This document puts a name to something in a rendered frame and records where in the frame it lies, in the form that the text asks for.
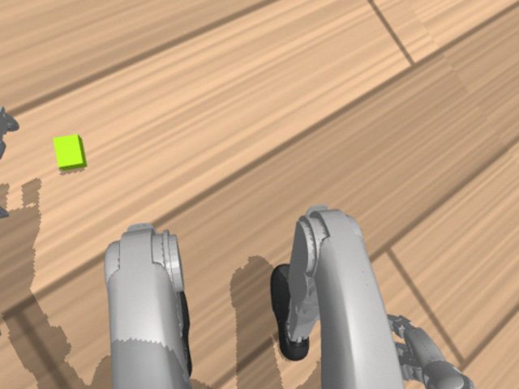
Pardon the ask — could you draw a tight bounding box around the left robot foot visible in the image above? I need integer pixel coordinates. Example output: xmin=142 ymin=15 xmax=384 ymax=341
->
xmin=180 ymin=291 xmax=192 ymax=377

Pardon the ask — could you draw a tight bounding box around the right robot arm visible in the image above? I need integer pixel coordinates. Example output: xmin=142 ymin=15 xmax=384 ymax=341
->
xmin=422 ymin=361 xmax=475 ymax=389

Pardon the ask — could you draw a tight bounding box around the right robot foot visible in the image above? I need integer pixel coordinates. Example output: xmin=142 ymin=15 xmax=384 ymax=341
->
xmin=270 ymin=264 xmax=309 ymax=361

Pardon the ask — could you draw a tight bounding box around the right robot hand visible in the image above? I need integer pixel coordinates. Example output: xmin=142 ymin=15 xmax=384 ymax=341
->
xmin=387 ymin=314 xmax=446 ymax=384

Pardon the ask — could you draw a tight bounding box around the small box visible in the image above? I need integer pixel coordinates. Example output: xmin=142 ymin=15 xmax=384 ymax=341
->
xmin=53 ymin=135 xmax=87 ymax=171

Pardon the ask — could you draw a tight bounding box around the left robot hand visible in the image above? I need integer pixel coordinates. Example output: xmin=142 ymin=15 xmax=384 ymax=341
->
xmin=0 ymin=106 xmax=19 ymax=219

